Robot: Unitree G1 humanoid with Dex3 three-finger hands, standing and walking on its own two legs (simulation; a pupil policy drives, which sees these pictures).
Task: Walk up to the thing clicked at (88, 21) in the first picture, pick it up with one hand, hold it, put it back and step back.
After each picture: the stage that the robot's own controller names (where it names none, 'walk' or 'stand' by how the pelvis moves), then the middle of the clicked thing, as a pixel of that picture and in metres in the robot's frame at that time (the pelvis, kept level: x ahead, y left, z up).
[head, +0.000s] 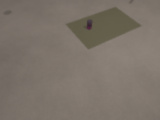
stand; (89, 24) +1.64 -0.18 -0.72
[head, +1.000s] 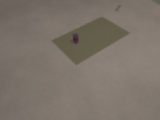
walk; (75, 38) +1.50 +0.12 -0.70
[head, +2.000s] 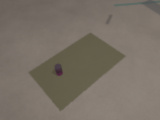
walk; (58, 69) +0.92 +0.27 -0.72
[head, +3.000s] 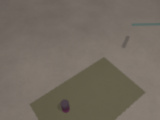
walk; (65, 106) +0.56 +0.15 -0.71
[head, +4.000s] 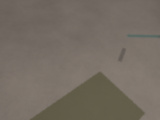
stand; out of the picture +0.36 +0.12 -0.70
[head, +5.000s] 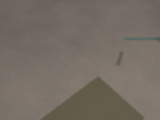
stand; out of the picture +0.32 +0.12 -0.72
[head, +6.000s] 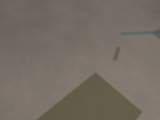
stand; out of the picture +0.32 +0.13 -0.73
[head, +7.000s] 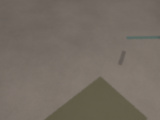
stand; out of the picture +0.30 +0.11 -0.73
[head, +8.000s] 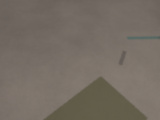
stand; out of the picture +0.31 +0.11 -0.73
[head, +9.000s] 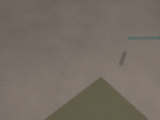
go down; out of the picture +0.30 +0.11 -0.73
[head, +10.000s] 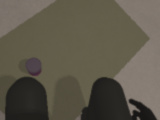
go down; (34, 67) +0.40 +0.16 -0.33
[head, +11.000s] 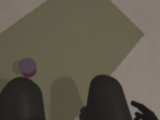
approach; (28, 68) +0.40 +0.17 -0.30
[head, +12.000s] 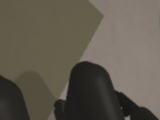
close in; out of the picture +0.38 +0.21 -0.23
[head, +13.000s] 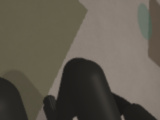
close; out of the picture +0.39 +0.22 -0.22
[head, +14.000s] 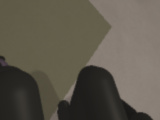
lift; out of the picture +0.32 +0.21 -0.18
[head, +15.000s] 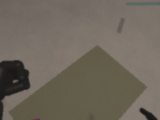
lift; out of the picture +0.27 +0.24 -0.60
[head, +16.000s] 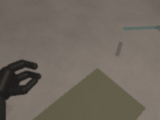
go down; out of the picture +0.23 +0.30 -0.70
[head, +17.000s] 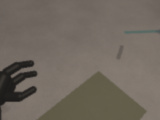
go down; out of the picture +0.22 +0.36 -0.71
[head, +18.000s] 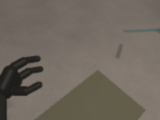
go down; out of the picture +0.20 +0.42 -0.71
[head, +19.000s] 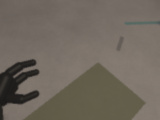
go down; out of the picture +0.21 +0.46 -0.69
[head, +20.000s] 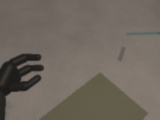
go down; out of the picture +0.18 +0.51 -0.71
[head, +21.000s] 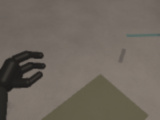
stand; out of the picture +0.17 +0.54 -0.72
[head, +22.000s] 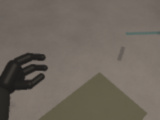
stand; out of the picture +0.17 +0.58 -0.72
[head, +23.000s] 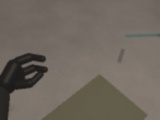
stand; out of the picture +0.16 +0.60 -0.72
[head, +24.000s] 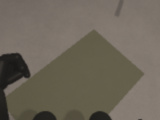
crouch; out of the picture +0.18 +0.63 -0.57
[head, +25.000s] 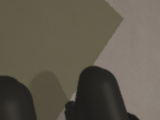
lower; out of the picture +0.13 +0.67 -0.27
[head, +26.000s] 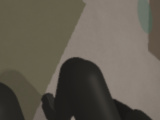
lower; out of the picture +0.07 +0.67 -0.25
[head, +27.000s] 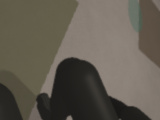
lower; out of the picture +0.04 +0.67 -0.26
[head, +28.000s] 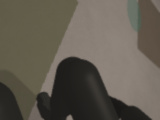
lower; out of the picture +0.03 +0.68 -0.25
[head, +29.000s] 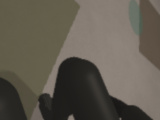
lower; out of the picture +0.03 +0.69 -0.25
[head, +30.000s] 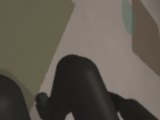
loosen; out of the picture +0.03 +0.70 -0.25
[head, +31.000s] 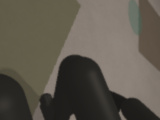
loosen; out of the picture +0.01 +0.73 -0.24
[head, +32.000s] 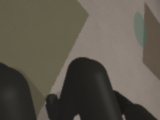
stand; out of the picture +0.00 +0.75 -0.25
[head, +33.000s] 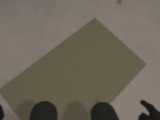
walk; out of the picture +0.14 +0.82 -0.53
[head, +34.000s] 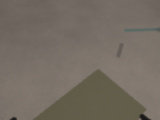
stand; out of the picture +0.12 +0.85 -0.69
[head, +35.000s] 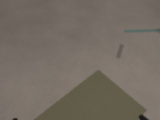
stand; out of the picture +0.10 +0.91 -0.69
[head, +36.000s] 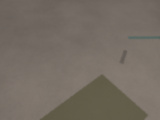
stand; out of the picture +0.11 +0.96 -0.74
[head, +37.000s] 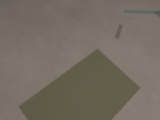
walk; out of the picture +0.15 +0.98 -0.73
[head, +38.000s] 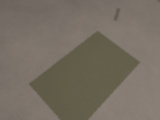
walk; out of the picture +0.25 +1.05 -0.72
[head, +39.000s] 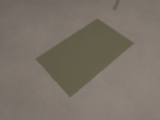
walk; out of the picture +0.62 +1.23 -0.73
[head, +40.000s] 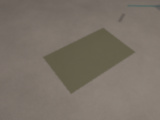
stand; out of the picture +0.86 +1.28 -0.73
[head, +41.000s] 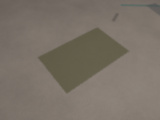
stand; out of the picture +0.83 +1.39 -0.75
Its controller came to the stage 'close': yes
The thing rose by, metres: 0.26
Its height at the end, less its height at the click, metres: -0.02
